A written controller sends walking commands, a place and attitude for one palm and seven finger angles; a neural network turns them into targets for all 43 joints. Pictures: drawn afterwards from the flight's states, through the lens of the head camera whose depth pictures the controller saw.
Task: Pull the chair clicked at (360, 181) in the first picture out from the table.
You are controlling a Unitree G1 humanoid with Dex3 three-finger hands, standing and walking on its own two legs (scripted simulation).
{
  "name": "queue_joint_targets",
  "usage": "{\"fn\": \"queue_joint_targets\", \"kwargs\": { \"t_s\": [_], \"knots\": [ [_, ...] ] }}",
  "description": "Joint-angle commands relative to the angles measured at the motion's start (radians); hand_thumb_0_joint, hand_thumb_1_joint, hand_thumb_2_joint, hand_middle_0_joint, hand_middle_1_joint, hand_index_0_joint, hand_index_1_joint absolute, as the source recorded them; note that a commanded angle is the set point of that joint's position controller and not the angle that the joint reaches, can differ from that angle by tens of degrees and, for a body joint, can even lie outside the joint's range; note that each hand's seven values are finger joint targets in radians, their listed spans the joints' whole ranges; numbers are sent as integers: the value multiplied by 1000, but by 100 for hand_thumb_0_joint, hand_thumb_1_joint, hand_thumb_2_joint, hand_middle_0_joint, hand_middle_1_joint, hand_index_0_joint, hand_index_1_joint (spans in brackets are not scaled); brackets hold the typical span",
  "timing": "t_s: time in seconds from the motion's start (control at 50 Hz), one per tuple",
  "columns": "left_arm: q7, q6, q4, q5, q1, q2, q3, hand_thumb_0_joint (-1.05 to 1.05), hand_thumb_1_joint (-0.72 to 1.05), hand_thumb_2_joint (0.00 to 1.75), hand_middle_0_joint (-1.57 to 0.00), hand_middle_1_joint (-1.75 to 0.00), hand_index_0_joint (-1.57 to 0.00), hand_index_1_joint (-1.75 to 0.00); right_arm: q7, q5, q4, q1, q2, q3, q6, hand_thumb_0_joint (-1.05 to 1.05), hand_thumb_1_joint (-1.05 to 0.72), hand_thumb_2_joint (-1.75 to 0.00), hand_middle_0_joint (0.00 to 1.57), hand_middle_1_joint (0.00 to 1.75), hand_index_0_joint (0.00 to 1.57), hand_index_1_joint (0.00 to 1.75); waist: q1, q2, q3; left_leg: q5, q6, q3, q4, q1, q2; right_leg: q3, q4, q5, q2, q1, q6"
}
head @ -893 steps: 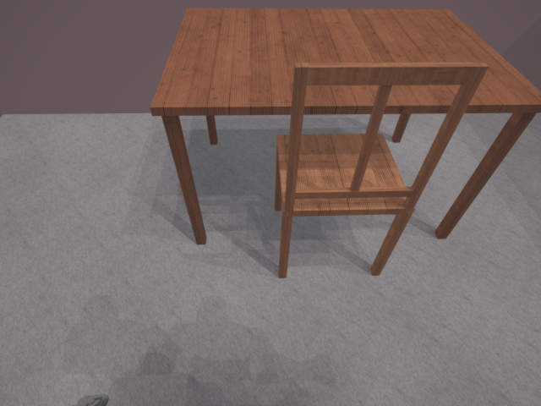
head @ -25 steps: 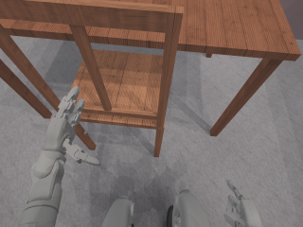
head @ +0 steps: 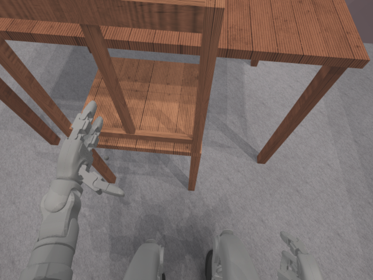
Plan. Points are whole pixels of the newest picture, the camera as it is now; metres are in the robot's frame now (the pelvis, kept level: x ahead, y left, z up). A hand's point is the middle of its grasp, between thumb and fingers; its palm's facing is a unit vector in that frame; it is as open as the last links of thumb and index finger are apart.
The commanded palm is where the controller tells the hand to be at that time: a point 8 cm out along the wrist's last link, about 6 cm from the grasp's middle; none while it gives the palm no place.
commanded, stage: aim the fingers beside a spindle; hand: left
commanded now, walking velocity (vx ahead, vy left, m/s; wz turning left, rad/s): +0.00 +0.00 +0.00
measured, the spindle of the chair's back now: (115, 92) +0.51 +0.17 +0.05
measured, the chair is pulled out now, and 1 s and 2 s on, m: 0.00 0.00 0.00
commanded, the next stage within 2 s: push the fingers through the gap in 0.34 s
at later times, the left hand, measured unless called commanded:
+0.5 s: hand (112, 157) +0.36 +0.16 +0.02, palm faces -0.09 -1.00 -0.05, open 16.9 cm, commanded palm +0.34 +0.22 +0.03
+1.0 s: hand (118, 133) +0.41 +0.16 +0.03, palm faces -0.09 -0.99 -0.05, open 16.9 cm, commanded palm +0.39 +0.21 +0.03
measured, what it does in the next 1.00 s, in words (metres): stands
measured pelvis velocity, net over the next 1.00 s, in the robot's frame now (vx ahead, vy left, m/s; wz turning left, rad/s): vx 0.00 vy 0.00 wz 0.00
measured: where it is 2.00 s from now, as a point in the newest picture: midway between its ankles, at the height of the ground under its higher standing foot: outside the picture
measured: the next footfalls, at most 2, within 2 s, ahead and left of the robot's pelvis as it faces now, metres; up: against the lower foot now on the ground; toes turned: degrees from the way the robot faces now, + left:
none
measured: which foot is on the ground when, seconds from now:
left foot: down 0.00-1.00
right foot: down 0.00-1.00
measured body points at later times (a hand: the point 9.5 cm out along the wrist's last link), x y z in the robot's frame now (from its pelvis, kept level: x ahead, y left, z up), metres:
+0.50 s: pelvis +0.00 +0.00 +0.00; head +0.12 +0.00 +0.43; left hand +0.36 +0.22 +0.03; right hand +0.16 -0.25 -0.11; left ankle +0.00 +0.12 -0.62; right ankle +0.07 -0.12 -0.62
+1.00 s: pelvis +0.00 +0.00 +0.00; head +0.13 +0.00 +0.43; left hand +0.41 +0.21 +0.03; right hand +0.12 -0.26 -0.12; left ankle +0.00 +0.12 -0.62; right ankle +0.07 -0.12 -0.62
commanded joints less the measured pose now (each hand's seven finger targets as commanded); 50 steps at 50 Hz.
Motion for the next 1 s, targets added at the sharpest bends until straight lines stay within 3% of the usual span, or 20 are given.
{"fn": "queue_joint_targets", "kwargs": {
  "t_s": [0.0, 0.16, 0.22, 0.26, 0.28, 0.3, 0.34, 0.36, 0.4, 0.44, 0.48, 0.54, 0.58, 0.62, 0.64, 0.68, 0.76, 0.84, 0.98],
  "knots": [
    [9, -74, -230, -11, -240, 110, -8, 0, -50, 30, -6, -8, -6, -8, -14, 3, -112, 27, -145, -64, -46, 0, -90, -90, 20, 30, 20, 30, -17, 32, -385, 257, -3, -28, -203, 111, -36, 40, -132, 119, 44, 360, -2],
    [41, -73, -204, 11, -207, 155, 42, 0, -50, 30, -6, -8, -6, -8, -12, -2, -114, 23, -145, -61, -36, 0, -90, -90, 20, 30, 20, 30, 11, 28, -397, 279, -9, -31, -209, 107, -39, 38, -119, 134, 45, 379, -8],
    [44, -71, -211, 15, -229, 140, 23, 0, -50, 30, -6, -8, -6, -8, -12, -2, -123, 20, -145, -60, -31, 0, -90, -90, 20, 30, 20, 30, 4, 40, -397, 287, -9, -30, -205, 110, -40, 33, -113, 137, 46, 368, -9],
    [46, -70, -221, 13, -231, 120, 10, 0, -50, 30, -6, -8, -6, -8, -10, -2, -119, 24, -141, -63, -29, 0, -90, -90, 20, 30, 20, 30, -5, 12, -416, 300, -6, -26, -197, 116, -38, 36, -117, 166, 45, 385, -4],
    [45, -68, -215, 12, -213, 132, 21, 0, -50, 30, -6, -8, -6, -8, -10, 0, -121, 25, -142, -63, -28, 0, -90, -90, 20, 30, 20, 30, 3, 14, -414, 293, -8, -25, -199, 107, -39, 39, -117, 162, 44, 393, -5],
    [41, -68, -222, 9, -227, 115, 2, 0, -50, 30, -6, -8, -6, -8, -9, -1, -120, 23, -140, -62, -28, 0, -90, -90, 20, 30, 20, 30, -7, 14, -414, 298, -7, -26, -197, 111, -39, 36, -117, 169, 44, 387, -4],
    [42, -70, -217, 8, -197, 143, 32, 0, -50, 30, -6, -8, -6, -8, -11, 0, -123, 25, -142, -63, -26, 0, -90, -90, 20, 30, 20, 30, 5, 0, -418, 312, -6, -22, -195, 103, -40, 43, -116, 186, 45, 409, -5],
    [37, -69, -222, 5, -203, 116, 7, 0, -50, 30, -6, -8, -6, -8, -9, 0, -124, 22, -137, -61, -26, 0, -90, -90, 20, 30, 20, 30, -2, 1, -418, 304, -4, -20, -193, 98, -43, 44, -119, 187, 44, 415, -2],
    [34, -66, -209, 4, -197, 134, 23, 0, -50, 30, -6, -8, -6, -8, -11, 3, -121, 20, -140, -61, -24, 0, -90, -90, 20, 30, 20, 30, -2, -15, -399, 271, -2, -16, -191, 75, -42, 52, -127, 158, 43, 415, -1],
    [33, -72, -219, 7, -260, 134, 15, 0, -50, 30, -6, -8, -6, -8, -16, 2, -114, 18, -138, -58, -28, 0, -90, -90, 20, 30, 20, 30, -15, 7, -394, 267, 1, -16, -183, 71, -43, 55, -124, 157, 42, 397, 0],
    [35, -75, -193, 7, -282, 157, 39, 0, -50, 30, -6, -8, -6, -8, -19, 2, -104, 25, -141, -60, -29, 0, -90, -90, 20, 30, 20, 30, -17, -10, -394, 256, 2, -13, -177, 61, -43, 63, -131, 147, 41, 404, 1],
    [32, -86, -188, 9, -341, 176, 50, 0, -50, 30, -6, -8, -6, -8, -24, 0, -94, 31, -140, -59, -38, 0, -90, -90, 20, 30, 20, 30, -15, 22, -426, 279, 1, -14, -172, 78, -43, 64, -122, 168, 41, 404, -2],
    [23, -83, -168, 9, -331, 145, 23, 0, -50, 30, -6, -8, -6, -8, -22, 0, -92, 37, -142, -61, -40, 0, -90, -90, 20, 30, 20, 30, -16, 30, -435, 301, -1, -16, -174, 96, -42, 56, -117, 190, 40, 396, -3],
    [18, -75, -143, 8, -376, 155, 23, 0, -50, 30, -6, -8, -6, -8, -23, 1, -87, 45, -145, -60, -41, 0, -90, -90, 20, 30, 20, 30, -27, 29, -434, 301, 1, -18, -169, 86, -43, 56, -117, 191, 41, 394, -4],
    [19, -71, -130, 10, -367, 179, 48, 0, -50, 30, -6, -8, -6, -8, -22, 0, -83, 50, -147, -62, -38, 0, -90, -90, 20, 30, 20, 30, -15, 27, -448, 303, -2, -17, -172, 85, -43, 60, -118, 193, 39, 407, -3],
    [18, -56, -78, 11, -359, 168, 47, 0, -50, 30, -6, -8, -6, -8, -21, 2, -85, 52, -146, -60, -31, 0, -90, -90, 20, 30, 20, 30, -19, 2, -428, 299, 0, -12, -175, 68, -44, 61, -123, 199, 39, 413, -1],
    [26, -60, -34, 15, -455, 214, 85, 0, -50, 30, -6, -8, -6, -8, -23, 1, -80, 61, -149, -56, -24, 0, -90, -90, 20, 30, 20, 30, -24, -11, -429, 273, 3, -9, -173, 40, -45, 73, -130, 174, 38, 420, 1],
    [30, -86, -38, 23, -516, 201, 64, 0, -50, 30, -6, -8, -6, -8, -17, -5, -74, 77, -150, -60, -28, 0, -90, -90, 20, 30, 20, 30, -25, 35, -484, 308, -1, -14, -175, 86, -45, 63, -116, 207, 42, 410, -4],
    [45, -78, 60, 42, -532, 202, 68, 0, -50, 30, -6, -8, -6, -8, -7, -6, -59, 102, -158, -65, -6, 0, -90, -90, 20, 30, 20, 30, -39, -3, -451, 298, -2, -14, -181, 67, -41, 54, -119, 202, 43, 390, -2]
  ]
}}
